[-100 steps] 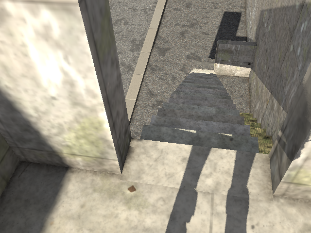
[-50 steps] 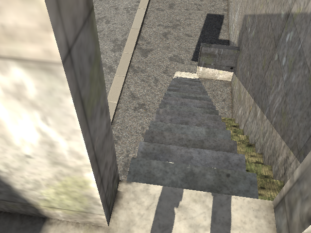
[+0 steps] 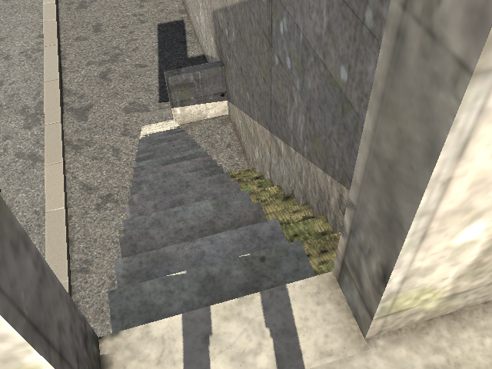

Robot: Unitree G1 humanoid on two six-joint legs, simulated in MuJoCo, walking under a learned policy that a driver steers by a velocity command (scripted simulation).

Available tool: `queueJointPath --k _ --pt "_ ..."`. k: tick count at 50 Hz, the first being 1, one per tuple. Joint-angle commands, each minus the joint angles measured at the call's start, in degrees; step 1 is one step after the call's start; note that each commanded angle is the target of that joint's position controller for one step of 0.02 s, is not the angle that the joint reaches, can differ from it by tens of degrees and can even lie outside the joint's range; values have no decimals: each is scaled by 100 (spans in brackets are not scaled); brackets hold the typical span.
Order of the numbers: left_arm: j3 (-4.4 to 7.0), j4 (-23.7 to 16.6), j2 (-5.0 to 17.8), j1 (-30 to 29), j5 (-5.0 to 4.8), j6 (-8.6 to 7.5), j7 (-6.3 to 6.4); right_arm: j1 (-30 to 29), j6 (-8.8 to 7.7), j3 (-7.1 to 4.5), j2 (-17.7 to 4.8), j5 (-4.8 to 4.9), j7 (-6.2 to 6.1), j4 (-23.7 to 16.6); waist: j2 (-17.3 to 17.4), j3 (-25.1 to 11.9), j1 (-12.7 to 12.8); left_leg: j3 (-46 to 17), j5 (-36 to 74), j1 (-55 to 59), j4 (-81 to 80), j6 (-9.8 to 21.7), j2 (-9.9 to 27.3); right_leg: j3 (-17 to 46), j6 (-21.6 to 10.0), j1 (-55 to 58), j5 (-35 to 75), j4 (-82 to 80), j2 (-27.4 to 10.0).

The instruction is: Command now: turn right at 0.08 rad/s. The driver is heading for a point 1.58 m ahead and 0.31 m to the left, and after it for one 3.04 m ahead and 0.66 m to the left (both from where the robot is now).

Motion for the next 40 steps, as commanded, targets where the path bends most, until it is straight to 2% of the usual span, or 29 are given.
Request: queueJointPath --k 1,3,5,6,7,9,10,11,12,13,15,16,19,20,21,22,23,24,25,26,27,28,29,30,32,33,34,35,40 --pt "156 -249 780 -25 -7 -142 14 -25 18 -130 -666 3 -55 -114 -630 -331 94 -221 725 80 -330 -2 157 528 -237 160 1289 -529 -493" --pt "121 -187 739 -46 11 -159 24 -4 55 -117 -641 31 -68 31 -554 -225 123 -280 763 -16 -386 10 153 386 -166 215 1054 -550 -430" --pt "146 -152 868 10 -24 -179 56 -128 101 -143 -738 54 -90 19 -514 -142 173 -321 716 -287 -203 37 87 396 -216 304 945 -570 -518" --pt "200 -28 1002 155 -65 -170 76 -55 97 -171 -770 120 -76 33 -665 -170 172 -316 732 -450 -32 14 79 411 -280 417 958 -605 -557" --pt "217 -16 1041 217 -43 -145 102 -99 51 -152 -685 185 -33 -19 -609 -170 242 -277 763 -673 234 6 58 453 -375 539 958 -589 -643" --pt "279 54 1184 338 -80 -129 187 -199 -18 -218 -822 203 72 -129 -705 -204 308 -226 473 -1129 817 -38 -19 786 -704 666 1205 -736 -1095" --pt "306 79 1254 370 -56 -124 241 -176 -22 -237 -783 172 132 -145 -865 -257 312 -211 -56 -1336 1219 -83 -42 941 -901 700 1368 -804 -1335" --pt "303 5 1192 270 -1 -116 216 -77 -7 -270 -734 242 175 -173 -1253 -332 346 -208 -1128 -1348 2041 -90 -24 1081 -1157 543 1564 -899 -1570" --pt "313 -112 1199 66 12 -129 209 -94 34 -308 -801 249 201 -219 -1326 -315 366 -295 -1949 -1638 3027 -125 55 1207 -1424 409 2127 -986 -1862" --pt "323 -136 1158 -53 11 -171 202 -49 88 -363 -813 241 229 -259 -1031 -353 296 -428 -2185 -1798 3614 -146 156 1192 -1600 399 2697 -954 -2049" --pt "365 -130 1165 -429 -116 -216 184 214 178 -367 -693 242 237 -268 -766 -368 57 -461 -1842 -1607 3323 -141 390 654 -1348 235 2760 -788 -1852" --pt "381 -132 1183 -547 -148 -206 181 229 196 -345 -639 225 256 -301 -738 -407 57 -367 -1579 -1355 2970 -124 403 427 -1214 136 2772 -698 -1751" --pt "424 -65 1228 -595 -212 -98 194 540 181 -387 -663 252 393 -361 -795 -649 -52 133 -461 -473 1462 1 104 -77 -885 58 2455 -121 -1538" --pt "410 -13 1140 -561 -272 -67 198 861 160 -436 -688 247 415 -273 -594 -678 -184 286 281 66 596 121 -133 -341 -619 -196 1866 414 -1356" --pt "371 77 932 -83 -213 -41 135 745 112 -535 -1002 204 378 -351 616 -451 12 -598 1641 529 -145 353 122 -877 -120 -986 585 1707 -922" --pt "260 -164 525 24 57 -20 116 565 -12 -692 -1922 99 272 -671 2224 -531 409 -3457 4575 849 -287 1314 2037 -961 429 -2412 -2625 3576 -32" --pt "343 -294 821 -527 -68 -51 165 814 -196 -575 -1700 -151 376 -797 1260 -1223 -108 -3922 4011 499 -675 2042 2357 209 281 -2258 -2559 4310 134" --pt "420 -313 1011 -671 -188 -53 212 498 -314 -576 -1632 -149 411 -844 720 -714 30 -3444 3090 356 -696 1994 2091 260 151 -2531 -2105 4522 89" --pt "471 -183 1055 -576 -138 -39 274 146 -366 -579 -1547 -9 353 -878 463 -352 214 -3135 2363 281 -653 1638 1781 280 71 -2763 -1545 4485 -10" --pt "492 -32 1058 -500 -104 -8 319 -28 -339 -532 -1351 121 252 -937 313 -303 244 -2829 2139 281 -579 1302 1581 367 79 -2794 -1059 4414 -139" --pt "506 26 1047 -445 -144 13 291 -61 -261 -477 -1193 256 157 -968 309 -351 312 -2462 2168 218 -605 1094 1326 383 132 -2564 -659 4124 -186" --pt "521 74 1061 -388 -106 -27 221 64 -162 -436 -1165 167 86 -979 339 -437 264 -2337 2229 274 -630 979 1183 337 204 -2427 -366 4183 -105" --pt "516 94 883 -363 -156 -69 186 170 -87 -392 -986 166 19 -995 402 -562 255 -2242 2177 582 -625 971 1097 286 249 -2521 -225 4097 -112" --pt "512 107 835 -383 -178 -96 167 276 -50 -374 -948 154 -15 -1007 472 -597 200 -2188 2220 720 -637 983 1053 269 295 -2554 -129 3991 -89" --pt "543 38 901 -446 -198 -122 165 350 -86 -366 -977 237 -93 -1025 478 -714 254 -2202 2496 860 -639 980 1049 297 430 -2513 43 3795 -40" --pt "554 -17 854 -455 -200 -159 209 376 -67 -395 -1144 178 -149 -1023 446 -829 207 -2014 2721 794 -608 968 1032 278 542 -2243 125 3663 -25" --pt "552 5 828 -440 -190 -165 224 332 -47 -380 -1109 143 -178 -1025 483 -786 216 -1949 2751 738 -605 965 986 256 631 -2170 138 3548 -21" --pt "554 62 846 -447 -214 -143 206 322 -32 -327 -929 139 -188 -1041 509 -720 182 -2007 2550 804 -661 956 967 253 654 -2283 148 3454 -19" --pt "565 119 835 -382 -204 -162 165 187 -31 -261 -860 57 -200 -1019 661 -406 170 -2238 1623 531 -871 965 996 382 683 -2003 156 2724 -222"
Velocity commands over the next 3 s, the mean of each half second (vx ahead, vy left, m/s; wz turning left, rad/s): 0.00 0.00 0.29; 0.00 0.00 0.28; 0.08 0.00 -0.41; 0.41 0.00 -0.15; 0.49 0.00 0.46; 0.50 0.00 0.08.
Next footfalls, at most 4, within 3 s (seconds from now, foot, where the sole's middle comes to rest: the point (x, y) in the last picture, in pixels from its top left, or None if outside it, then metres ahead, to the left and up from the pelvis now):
0.42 left None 0.00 0.13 -0.78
1.04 right None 0.07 -0.10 -0.78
1.92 right None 0.30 -0.08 -0.78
2.42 left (196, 359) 0.53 0.17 -0.78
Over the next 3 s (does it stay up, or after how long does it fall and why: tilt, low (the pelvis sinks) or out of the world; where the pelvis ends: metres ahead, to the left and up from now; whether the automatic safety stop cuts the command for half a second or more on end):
stays up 0.70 0.10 -0.12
